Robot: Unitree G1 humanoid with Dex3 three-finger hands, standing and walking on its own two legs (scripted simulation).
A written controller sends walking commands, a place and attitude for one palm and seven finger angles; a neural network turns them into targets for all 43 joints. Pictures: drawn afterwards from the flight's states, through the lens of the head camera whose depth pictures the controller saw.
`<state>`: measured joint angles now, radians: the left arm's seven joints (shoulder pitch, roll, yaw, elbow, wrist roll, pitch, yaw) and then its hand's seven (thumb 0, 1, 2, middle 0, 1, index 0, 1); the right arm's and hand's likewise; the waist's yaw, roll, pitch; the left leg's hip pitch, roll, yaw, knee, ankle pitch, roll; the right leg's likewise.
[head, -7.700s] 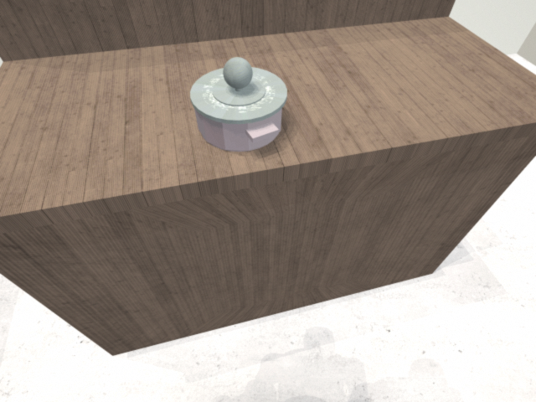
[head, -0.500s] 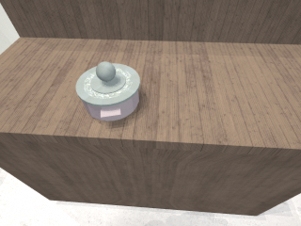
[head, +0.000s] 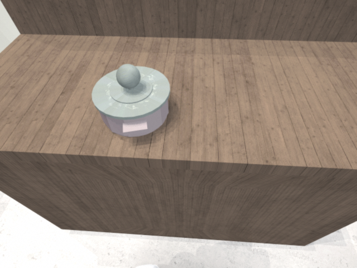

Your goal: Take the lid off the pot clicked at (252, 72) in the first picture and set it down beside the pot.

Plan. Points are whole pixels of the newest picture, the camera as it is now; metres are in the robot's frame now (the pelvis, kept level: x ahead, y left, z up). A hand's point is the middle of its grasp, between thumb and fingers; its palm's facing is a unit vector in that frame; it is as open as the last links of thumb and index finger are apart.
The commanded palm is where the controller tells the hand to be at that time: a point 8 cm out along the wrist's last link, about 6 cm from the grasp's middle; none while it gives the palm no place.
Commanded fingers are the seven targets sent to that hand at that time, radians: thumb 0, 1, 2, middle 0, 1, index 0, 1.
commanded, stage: look again from close up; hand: left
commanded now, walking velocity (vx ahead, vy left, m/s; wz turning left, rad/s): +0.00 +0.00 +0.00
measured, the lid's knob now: (128, 76) +0.47 +0.14 +0.18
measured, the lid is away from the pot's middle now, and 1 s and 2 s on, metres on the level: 0.00 0.00 0.00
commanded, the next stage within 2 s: lift the closed hand beside the body in 0.22 s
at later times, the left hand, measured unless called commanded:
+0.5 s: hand (97, 258) +0.15 +0.19 -0.06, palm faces +0.24 -0.93 -0.27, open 6.8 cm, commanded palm +0.09 +0.24 -0.01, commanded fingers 0.00 0.90 0.90 -0.64 -0.78 -0.64 -0.78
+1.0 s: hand out of the picture +0.11 +0.21 +0.08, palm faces +0.36 -0.85 -0.37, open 3.0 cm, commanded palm +0.05 +0.24 +0.13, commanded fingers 0.00 0.90 0.90 -1.30 -1.50 -1.30 -1.50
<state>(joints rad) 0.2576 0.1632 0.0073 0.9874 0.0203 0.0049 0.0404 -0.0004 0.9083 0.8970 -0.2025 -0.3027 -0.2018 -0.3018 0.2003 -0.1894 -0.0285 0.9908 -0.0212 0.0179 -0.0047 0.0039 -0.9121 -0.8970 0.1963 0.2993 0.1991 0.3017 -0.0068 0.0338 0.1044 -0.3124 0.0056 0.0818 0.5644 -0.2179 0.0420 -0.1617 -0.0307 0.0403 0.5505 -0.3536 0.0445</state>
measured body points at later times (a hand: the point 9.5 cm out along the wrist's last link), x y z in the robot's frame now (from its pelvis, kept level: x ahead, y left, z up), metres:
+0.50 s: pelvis +0.01 +0.00 +0.01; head -0.03 -0.01 +0.45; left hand +0.13 +0.24 -0.04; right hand +0.12 -0.24 -0.11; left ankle +0.06 +0.09 -0.73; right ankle -0.03 -0.15 -0.73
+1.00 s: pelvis -0.01 -0.04 +0.01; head -0.05 -0.05 +0.46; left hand +0.09 +0.25 +0.11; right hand +0.19 -0.23 -0.06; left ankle +0.06 +0.09 -0.73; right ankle -0.03 -0.15 -0.73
